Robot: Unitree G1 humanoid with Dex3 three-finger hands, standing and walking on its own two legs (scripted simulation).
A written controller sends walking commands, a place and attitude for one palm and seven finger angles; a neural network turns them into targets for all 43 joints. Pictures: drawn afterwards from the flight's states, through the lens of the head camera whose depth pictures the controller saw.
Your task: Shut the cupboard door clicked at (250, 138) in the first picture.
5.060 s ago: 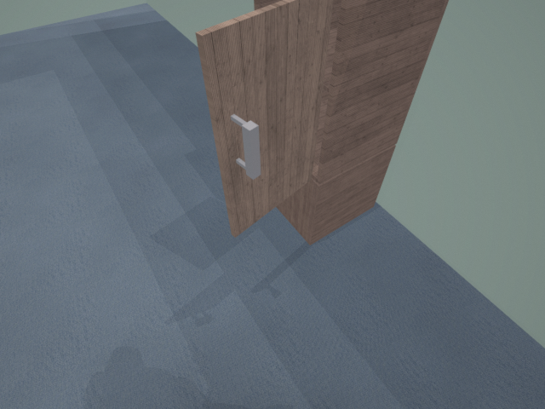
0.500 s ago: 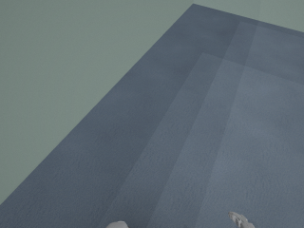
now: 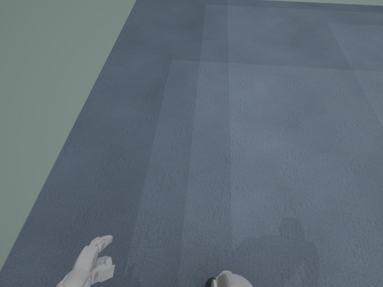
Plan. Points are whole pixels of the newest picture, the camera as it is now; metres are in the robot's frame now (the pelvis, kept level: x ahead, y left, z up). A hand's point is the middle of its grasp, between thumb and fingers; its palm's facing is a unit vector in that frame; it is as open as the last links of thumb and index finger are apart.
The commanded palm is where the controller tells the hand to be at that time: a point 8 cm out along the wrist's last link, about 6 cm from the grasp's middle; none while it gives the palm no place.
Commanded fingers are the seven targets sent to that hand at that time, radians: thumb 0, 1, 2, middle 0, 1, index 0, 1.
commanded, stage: walk around to get in front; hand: left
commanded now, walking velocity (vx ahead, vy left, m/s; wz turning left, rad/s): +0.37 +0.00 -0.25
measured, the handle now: out of the picture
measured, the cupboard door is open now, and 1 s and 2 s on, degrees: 100 100 100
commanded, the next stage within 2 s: walk to a spot facing it in 0.22 s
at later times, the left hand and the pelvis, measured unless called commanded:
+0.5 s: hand (115, 275) +0.17 +0.19 -0.17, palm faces +0.06 -0.99 -0.16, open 7.4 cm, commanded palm none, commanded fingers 0.00 0.90 0.90 -0.20 -0.30 -0.20 -0.30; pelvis +0.23 +0.01 +0.01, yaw -1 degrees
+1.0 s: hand (119, 189) +0.38 +0.20 -0.13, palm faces +0.23 -0.94 -0.24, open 7.4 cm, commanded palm none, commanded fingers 0.00 0.90 0.90 -0.20 -0.30 -0.20 -0.30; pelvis +0.28 -0.03 +0.02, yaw +14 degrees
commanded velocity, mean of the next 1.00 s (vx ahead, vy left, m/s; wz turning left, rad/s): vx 0.10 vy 0.00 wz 0.41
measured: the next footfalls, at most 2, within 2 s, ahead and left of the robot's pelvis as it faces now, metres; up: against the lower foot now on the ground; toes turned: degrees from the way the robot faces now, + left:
left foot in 0.48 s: +0.37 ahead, +0.09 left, +0.00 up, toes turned +4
right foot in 1.04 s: +0.34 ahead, -0.15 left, +0.00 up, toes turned +17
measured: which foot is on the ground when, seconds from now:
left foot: up 0.00-0.46, down 0.48-1.00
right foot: down 0.00-0.48, up 0.50-1.00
